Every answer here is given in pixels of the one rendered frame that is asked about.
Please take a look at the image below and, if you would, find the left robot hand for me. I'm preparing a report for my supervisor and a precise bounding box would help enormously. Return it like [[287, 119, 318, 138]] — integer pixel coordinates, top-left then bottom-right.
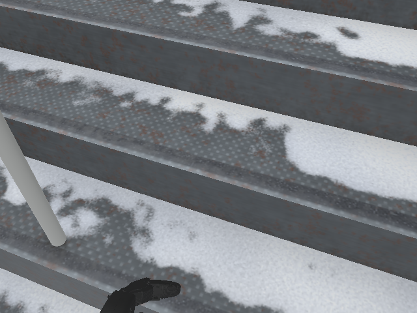
[[100, 277, 181, 313]]

